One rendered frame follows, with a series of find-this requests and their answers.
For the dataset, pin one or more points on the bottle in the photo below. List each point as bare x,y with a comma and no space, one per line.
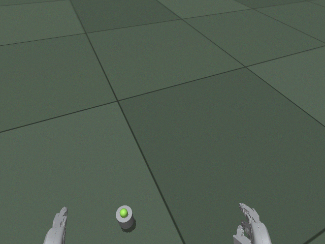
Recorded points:
125,217

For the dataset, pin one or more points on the right robot hand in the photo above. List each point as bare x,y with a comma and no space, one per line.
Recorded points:
255,229

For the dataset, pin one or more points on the left robot hand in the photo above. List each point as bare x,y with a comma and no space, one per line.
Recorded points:
56,234

